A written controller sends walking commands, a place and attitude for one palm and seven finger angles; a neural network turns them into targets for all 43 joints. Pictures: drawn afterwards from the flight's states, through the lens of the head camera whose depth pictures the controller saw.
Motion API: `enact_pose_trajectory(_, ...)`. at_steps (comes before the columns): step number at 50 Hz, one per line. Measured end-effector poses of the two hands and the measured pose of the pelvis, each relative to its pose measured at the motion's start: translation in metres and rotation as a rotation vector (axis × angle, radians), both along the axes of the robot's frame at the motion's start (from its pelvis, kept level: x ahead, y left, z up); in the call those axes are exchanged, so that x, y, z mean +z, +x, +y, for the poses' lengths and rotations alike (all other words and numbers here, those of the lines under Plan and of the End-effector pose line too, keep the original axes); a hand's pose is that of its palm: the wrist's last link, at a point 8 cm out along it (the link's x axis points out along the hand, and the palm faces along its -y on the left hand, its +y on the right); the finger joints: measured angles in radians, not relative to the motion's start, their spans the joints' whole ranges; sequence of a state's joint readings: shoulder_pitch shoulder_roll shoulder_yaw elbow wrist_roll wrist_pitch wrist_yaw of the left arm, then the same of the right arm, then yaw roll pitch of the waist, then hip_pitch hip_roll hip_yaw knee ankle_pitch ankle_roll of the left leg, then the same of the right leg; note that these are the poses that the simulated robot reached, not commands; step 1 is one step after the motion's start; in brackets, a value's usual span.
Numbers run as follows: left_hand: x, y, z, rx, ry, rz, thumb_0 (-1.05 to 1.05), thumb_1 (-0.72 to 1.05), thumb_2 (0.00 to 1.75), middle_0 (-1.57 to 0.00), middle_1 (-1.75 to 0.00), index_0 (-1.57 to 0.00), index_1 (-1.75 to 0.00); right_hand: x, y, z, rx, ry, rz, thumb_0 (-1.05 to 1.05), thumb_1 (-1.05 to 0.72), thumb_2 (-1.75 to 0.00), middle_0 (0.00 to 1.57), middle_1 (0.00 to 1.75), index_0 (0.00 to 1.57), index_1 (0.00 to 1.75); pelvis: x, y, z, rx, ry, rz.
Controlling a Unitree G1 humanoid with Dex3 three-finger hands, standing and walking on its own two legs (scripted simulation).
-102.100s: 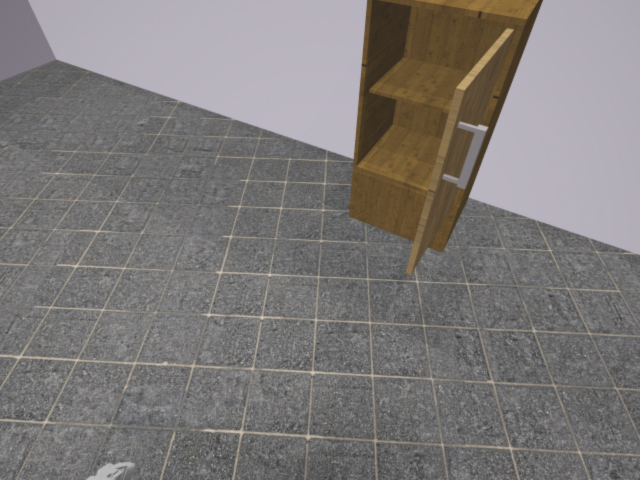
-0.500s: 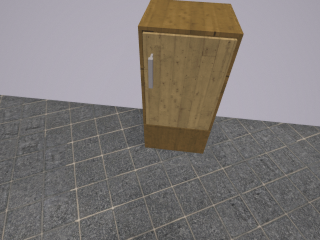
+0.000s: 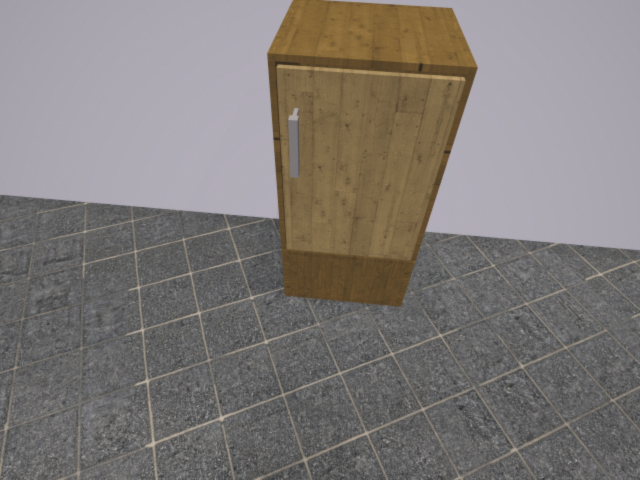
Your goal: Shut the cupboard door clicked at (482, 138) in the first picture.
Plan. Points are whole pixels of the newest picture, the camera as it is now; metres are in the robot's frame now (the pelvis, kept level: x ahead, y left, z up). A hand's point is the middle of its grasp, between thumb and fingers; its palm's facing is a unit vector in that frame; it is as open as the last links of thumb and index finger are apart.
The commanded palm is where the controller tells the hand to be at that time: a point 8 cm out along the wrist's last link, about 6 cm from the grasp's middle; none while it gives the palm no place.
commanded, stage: look to check the result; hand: left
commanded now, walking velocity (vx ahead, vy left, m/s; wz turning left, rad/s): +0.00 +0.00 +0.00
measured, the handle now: (295, 143) +0.85 +0.10 -0.05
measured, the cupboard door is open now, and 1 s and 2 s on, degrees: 0 0 0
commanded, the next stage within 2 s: stand and wait in 0.32 s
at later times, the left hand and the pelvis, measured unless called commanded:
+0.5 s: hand out of the picture -0.01 +0.16 -0.18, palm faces +0.01 -0.99 -0.17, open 7.4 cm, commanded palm none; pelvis +0.01 -0.01 +0.00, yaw +0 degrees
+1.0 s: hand out of the picture +0.02 +0.17 -0.17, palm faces +0.00 -0.98 -0.21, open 7.4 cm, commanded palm none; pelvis +0.02 -0.01 +0.00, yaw +0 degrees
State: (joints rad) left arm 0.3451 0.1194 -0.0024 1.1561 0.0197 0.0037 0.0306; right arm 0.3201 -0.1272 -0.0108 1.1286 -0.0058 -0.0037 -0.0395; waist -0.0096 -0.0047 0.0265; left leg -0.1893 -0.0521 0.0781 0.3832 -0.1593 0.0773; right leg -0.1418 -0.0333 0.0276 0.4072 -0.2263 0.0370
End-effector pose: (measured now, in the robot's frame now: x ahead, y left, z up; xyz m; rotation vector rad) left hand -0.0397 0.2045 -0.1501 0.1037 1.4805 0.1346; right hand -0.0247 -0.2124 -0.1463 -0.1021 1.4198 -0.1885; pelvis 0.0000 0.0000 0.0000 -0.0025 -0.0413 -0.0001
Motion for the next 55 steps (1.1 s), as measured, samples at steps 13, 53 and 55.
enact_pose_trajectory(13,0.002,0.011,0.002,-0.012,0.016,-0.014,0.0,0.91,0.9,-0.2,-0.3,-0.19,-0.3,0.001,0.002,-0.01,0.001,-0.006,0.009,0.0,-0.9,-0.9,0.2,0.3,0.2,0.3,0.0,0.002,-0.006,-0.001,0.0,0.001)
enact_pose_trajectory(53,0.007,0.061,0.02,-0.04,0.061,-0.073,0.0,0.91,0.9,-0.2,-0.3,-0.2,-0.3,0.009,0.058,-0.042,0.053,-0.064,-0.057,0.0,-0.9,-0.9,0.2,0.3,0.2,0.3,0.003,0.022,-0.012,0.002,0.0,0.001)
enact_pose_trajectory(55,0.007,0.063,0.02,-0.04,0.062,-0.074,0.0,0.91,0.9,-0.2,-0.3,-0.2,-0.3,0.01,0.06,-0.042,0.055,-0.066,-0.058,0.0,-0.9,-0.9,0.2,0.3,0.2,0.3,0.003,0.023,-0.012,0.003,0.001,0.002)
